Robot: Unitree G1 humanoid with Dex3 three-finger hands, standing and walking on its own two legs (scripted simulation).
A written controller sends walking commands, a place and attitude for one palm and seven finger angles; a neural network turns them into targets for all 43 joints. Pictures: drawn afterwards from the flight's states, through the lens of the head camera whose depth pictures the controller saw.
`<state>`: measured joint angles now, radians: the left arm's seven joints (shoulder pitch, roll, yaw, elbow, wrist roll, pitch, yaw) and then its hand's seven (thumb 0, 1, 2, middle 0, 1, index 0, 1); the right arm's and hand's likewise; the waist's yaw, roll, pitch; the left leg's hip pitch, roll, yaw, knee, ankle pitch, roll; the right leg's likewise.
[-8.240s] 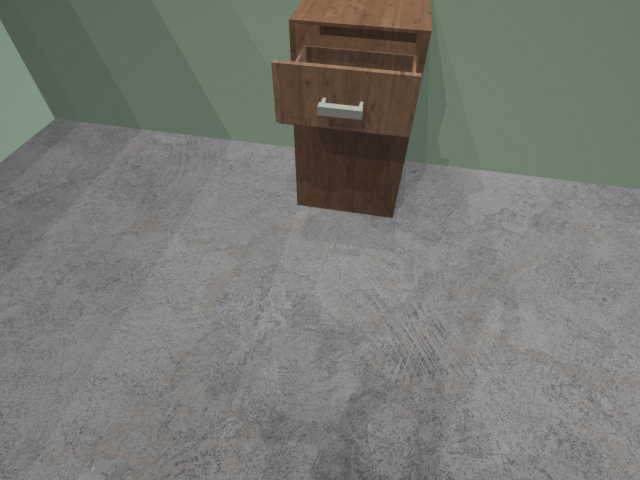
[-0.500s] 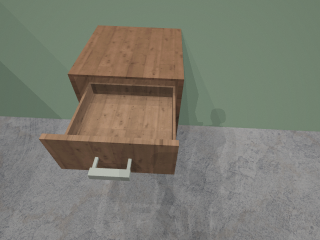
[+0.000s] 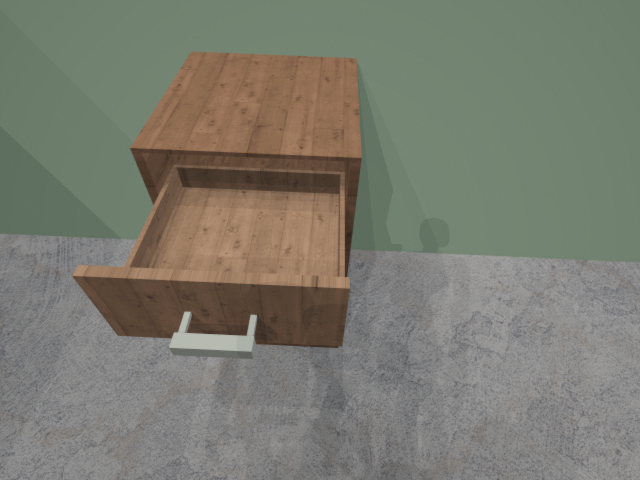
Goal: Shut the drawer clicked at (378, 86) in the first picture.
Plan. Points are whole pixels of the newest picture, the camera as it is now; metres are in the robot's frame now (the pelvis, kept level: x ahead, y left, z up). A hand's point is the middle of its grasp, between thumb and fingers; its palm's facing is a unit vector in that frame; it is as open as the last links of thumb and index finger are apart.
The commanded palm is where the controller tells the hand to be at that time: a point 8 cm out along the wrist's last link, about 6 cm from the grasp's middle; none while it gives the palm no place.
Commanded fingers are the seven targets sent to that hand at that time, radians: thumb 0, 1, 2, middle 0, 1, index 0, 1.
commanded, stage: look again from close up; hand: left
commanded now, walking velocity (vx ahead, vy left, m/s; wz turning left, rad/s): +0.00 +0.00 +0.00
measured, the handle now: (216, 332) +0.34 +0.18 -0.07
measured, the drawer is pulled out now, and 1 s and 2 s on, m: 0.30 0.30 0.30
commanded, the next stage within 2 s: shuffle to correct the standing spot in 0.20 s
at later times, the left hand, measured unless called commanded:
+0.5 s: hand out of the picture -0.01 +0.17 -0.18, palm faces +0.01 -0.99 -0.17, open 7.4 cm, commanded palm none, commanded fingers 0.00 0.90 0.90 -0.20 -0.30 -0.20 -0.30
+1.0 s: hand out of the picture +0.05 +0.17 -0.18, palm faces +0.03 -0.97 -0.23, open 7.3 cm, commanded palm none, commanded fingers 0.00 0.90 0.90 -0.20 -0.30 -0.20 -0.30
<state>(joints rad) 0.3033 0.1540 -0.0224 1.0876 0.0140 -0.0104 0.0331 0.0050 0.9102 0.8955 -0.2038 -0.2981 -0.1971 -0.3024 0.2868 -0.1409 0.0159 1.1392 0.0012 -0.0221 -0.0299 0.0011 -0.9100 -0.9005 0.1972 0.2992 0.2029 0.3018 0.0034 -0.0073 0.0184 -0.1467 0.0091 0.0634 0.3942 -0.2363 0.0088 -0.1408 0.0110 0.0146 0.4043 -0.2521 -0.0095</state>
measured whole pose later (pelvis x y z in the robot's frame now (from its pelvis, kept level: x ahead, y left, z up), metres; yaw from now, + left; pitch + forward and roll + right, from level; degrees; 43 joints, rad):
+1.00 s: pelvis +0.04 -0.01 -0.01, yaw +0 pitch +2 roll +0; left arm 0.28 0.18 0.00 1.03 0.02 -0.01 0.06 0.01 0.92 0.90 -0.21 -0.30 -0.20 -0.30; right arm 0.21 -0.18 -0.02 1.07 0.01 -0.01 -0.05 0.00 -0.92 -0.90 0.20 0.30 0.20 0.30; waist 0.01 -0.02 0.01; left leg -0.16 0.03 0.08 0.44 -0.32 -0.01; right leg -0.16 0.03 0.01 0.45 -0.34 -0.03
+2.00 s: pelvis +0.00 +0.04 +0.00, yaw +1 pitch -1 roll +0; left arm 0.32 0.14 -0.03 1.11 0.02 -0.01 0.04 0.00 0.91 0.90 -0.20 -0.30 -0.20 -0.30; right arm 0.27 -0.16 0.02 1.11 0.00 -0.03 -0.02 0.00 -0.92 -0.90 0.20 0.30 0.20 0.30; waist 0.00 -0.01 0.03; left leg -0.16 -0.05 0.07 0.42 -0.25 0.07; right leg -0.15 -0.05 0.02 0.44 -0.28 0.05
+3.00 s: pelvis +0.05 -0.01 -0.01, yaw +1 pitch +0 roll +0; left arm 0.36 0.13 -0.02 1.12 0.01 -0.03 0.04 0.00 0.91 0.90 -0.20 -0.30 -0.20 -0.30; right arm 0.29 -0.13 0.01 1.15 0.00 -0.03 -0.05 0.00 -0.91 -0.90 0.20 0.30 0.20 0.30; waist 0.00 -0.01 0.03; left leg -0.14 0.03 0.06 0.51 -0.34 -0.01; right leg -0.14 0.02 -0.01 0.55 -0.35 -0.03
